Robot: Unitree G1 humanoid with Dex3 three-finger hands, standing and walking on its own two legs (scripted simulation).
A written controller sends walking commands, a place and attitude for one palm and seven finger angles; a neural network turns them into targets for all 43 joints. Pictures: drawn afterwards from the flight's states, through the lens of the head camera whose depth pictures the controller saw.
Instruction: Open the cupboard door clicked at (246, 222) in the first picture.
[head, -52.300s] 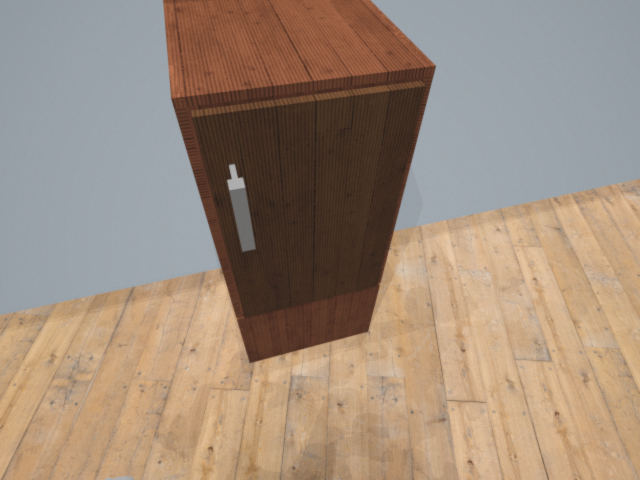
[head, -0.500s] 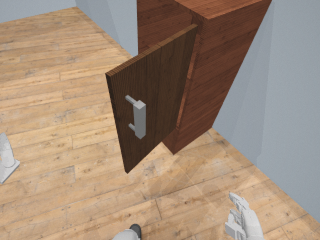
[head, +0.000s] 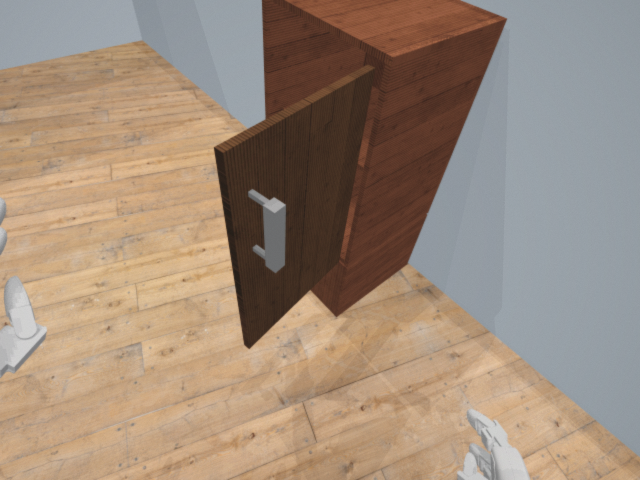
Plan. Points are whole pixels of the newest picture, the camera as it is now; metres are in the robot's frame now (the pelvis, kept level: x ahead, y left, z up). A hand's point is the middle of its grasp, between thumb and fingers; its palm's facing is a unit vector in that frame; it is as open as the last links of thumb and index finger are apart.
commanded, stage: stop stepping back and stand still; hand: left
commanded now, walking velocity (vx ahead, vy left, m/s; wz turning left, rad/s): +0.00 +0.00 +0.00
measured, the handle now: (265, 231) +0.50 +0.11 -0.02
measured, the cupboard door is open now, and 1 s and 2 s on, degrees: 100 100 100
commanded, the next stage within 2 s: let the arm hang, fingers relaxed in 0.32 s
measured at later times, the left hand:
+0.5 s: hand (93, 363) +0.22 +0.25 +0.07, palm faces +0.25 -0.84 -0.49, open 7.5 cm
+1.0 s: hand out of the picture -0.07 +0.16 -0.17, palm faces +0.05 -0.98 -0.21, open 7.4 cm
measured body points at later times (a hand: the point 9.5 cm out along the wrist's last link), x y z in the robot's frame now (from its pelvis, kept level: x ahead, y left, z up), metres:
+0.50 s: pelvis +0.00 -0.01 -0.01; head +0.00 -0.02 +0.44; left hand +0.20 +0.30 +0.10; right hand +0.17 -0.26 -0.10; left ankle +0.08 +0.09 -0.74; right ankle -0.04 -0.11 -0.74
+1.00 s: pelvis +0.01 -0.02 +0.00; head +0.03 -0.01 +0.45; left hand -0.07 +0.22 -0.16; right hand +0.01 -0.27 -0.15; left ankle +0.08 +0.09 -0.74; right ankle -0.04 -0.11 -0.74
